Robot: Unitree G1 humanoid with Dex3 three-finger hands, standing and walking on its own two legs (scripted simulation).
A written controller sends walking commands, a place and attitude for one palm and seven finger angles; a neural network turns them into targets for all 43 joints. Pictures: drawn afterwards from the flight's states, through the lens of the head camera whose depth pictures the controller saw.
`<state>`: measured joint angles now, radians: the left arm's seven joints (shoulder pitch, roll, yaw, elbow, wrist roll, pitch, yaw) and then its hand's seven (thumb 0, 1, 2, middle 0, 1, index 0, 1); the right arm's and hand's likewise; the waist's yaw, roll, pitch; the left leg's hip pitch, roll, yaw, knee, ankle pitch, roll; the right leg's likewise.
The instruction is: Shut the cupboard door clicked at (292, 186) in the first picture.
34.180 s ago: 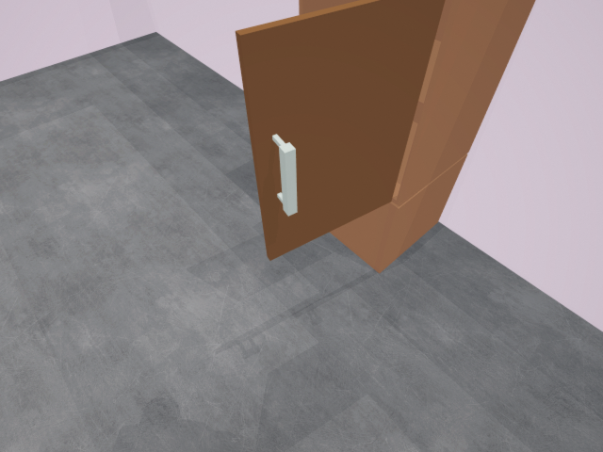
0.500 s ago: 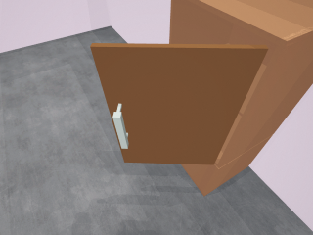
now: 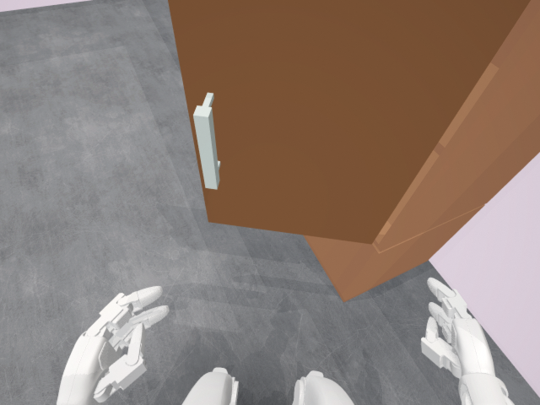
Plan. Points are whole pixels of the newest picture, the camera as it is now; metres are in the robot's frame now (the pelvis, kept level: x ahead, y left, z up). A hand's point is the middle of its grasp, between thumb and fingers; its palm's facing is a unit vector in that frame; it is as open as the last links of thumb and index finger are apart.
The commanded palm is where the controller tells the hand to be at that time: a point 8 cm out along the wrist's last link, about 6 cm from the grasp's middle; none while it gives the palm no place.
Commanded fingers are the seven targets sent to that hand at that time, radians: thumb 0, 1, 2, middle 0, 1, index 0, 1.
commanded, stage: raise the hand and make a fist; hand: left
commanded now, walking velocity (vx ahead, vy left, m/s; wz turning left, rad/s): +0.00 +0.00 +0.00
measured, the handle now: (211, 144) +0.52 +0.15 +0.05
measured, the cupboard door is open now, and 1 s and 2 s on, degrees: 57 57 57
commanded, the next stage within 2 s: bring the fist close to the handle in 1.48 s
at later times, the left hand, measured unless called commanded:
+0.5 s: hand (111, 317) +0.21 +0.22 +0.05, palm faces +0.06 -1.00 -0.07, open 3.8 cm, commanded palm +0.19 +0.26 +0.04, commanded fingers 0.00 0.90 0.90 -1.06 -1.24 -1.06 -1.24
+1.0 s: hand (117, 304) +0.23 +0.22 +0.04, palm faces -0.09 -1.00 -0.02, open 3.1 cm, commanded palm +0.21 +0.28 +0.06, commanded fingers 0.00 0.90 0.90 -1.30 -1.50 -1.30 -1.50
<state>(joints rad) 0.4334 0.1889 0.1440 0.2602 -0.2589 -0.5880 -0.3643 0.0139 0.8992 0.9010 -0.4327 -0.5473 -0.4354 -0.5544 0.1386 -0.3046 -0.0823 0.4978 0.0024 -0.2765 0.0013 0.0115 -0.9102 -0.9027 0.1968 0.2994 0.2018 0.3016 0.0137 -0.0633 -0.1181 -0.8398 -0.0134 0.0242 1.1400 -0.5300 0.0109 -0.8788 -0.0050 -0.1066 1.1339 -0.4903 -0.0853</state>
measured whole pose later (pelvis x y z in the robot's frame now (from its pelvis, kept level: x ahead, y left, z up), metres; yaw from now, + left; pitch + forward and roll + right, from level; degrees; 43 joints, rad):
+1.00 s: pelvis +0.01 +0.04 +0.00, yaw +0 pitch +16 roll -4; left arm 0.39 0.26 0.11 -0.05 -0.26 -0.34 -0.29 0.02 0.90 0.90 -1.27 -1.47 -1.28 -1.48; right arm 0.23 -0.23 0.04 0.44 0.01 -0.17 -0.05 0.01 -0.91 -0.90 0.20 0.30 0.21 0.30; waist 0.01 0.03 -0.14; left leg -0.88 -0.02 0.01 1.18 -0.57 0.07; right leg -0.88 0.00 -0.12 1.09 -0.49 -0.02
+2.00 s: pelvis +0.01 +0.03 +0.00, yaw +0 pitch +16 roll -2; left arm 0.12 0.21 0.06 0.09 -0.22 -0.33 -0.17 0.02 0.89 0.90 -1.30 -1.50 -1.30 -1.50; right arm 0.26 -0.25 0.02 0.50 0.02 -0.15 -0.04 0.01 -0.91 -0.90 0.20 0.30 0.21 0.30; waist -0.02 0.04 -0.15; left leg -0.87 -0.02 0.02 1.13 -0.54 0.05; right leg -0.89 0.00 -0.11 1.08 -0.48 -0.04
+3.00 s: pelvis +0.01 +0.01 +0.01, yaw -1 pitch +17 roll +0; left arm -0.42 0.15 0.08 0.71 -0.12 -0.51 -0.02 0.02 0.90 0.90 -1.30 -1.50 -1.30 -1.50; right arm 0.32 -0.25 -0.01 0.62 0.00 -0.01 0.01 0.01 -0.91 -0.90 0.20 0.30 0.20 0.30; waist -0.06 0.03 -0.14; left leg -0.87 -0.01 0.04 1.07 -0.50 0.03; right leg -0.91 0.01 -0.08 1.05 -0.44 -0.06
